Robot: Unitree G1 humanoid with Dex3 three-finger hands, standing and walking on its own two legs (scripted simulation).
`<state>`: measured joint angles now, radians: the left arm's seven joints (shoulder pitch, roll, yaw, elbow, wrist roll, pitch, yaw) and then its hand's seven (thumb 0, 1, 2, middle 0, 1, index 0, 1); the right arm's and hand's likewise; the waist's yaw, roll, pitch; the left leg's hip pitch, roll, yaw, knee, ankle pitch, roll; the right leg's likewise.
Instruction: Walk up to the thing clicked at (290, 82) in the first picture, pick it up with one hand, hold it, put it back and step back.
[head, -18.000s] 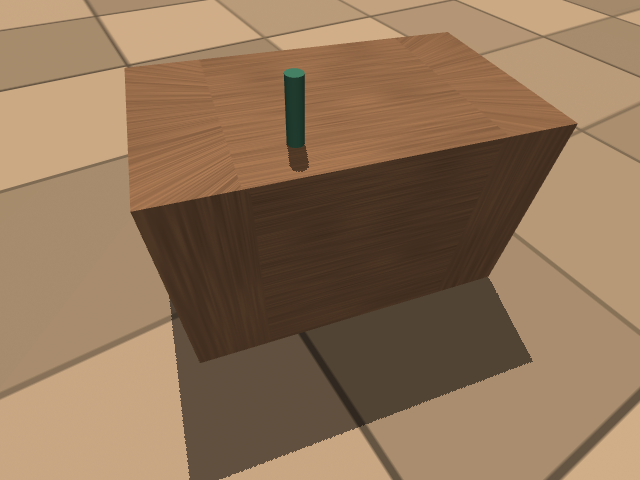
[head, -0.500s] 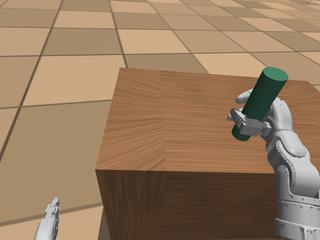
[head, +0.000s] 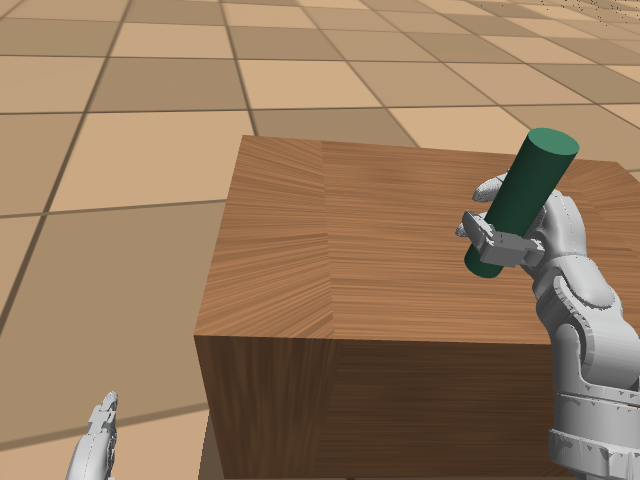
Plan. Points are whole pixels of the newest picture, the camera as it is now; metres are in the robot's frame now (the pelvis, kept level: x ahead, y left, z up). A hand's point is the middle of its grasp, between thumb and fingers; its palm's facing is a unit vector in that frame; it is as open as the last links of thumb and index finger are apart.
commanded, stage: hold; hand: right
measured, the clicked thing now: (512, 211) +0.33 -0.19 +0.24
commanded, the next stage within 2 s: crouch in 1.18 s
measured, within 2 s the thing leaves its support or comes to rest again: neither
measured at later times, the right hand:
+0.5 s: hand (488, 223) +0.33 -0.17 +0.22, palm faces +0.08 +1.00 -0.03, open 5.6 cm
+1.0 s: hand (481, 223) +0.33 -0.16 +0.22, palm faces +0.07 +1.00 -0.03, open 5.6 cm
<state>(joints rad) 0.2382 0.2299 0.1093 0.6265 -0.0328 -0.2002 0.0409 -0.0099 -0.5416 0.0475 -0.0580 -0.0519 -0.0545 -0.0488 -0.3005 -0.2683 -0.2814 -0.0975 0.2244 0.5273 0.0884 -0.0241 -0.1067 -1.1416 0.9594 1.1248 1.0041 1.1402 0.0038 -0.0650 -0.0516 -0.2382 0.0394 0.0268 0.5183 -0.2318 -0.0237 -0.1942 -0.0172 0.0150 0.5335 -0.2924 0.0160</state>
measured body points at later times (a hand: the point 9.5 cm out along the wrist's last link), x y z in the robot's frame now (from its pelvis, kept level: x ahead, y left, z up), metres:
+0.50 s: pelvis +0.00 +0.00 +0.00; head -0.04 +0.03 +0.45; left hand +0.17 +0.26 -0.07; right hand +0.32 -0.22 +0.22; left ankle +0.03 +0.13 -0.73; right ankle +0.00 -0.13 -0.73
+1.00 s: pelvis +0.00 +0.00 +0.00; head -0.04 +0.03 +0.45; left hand +0.16 +0.26 -0.07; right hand +0.32 -0.22 +0.22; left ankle +0.03 +0.13 -0.73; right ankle +0.00 -0.13 -0.73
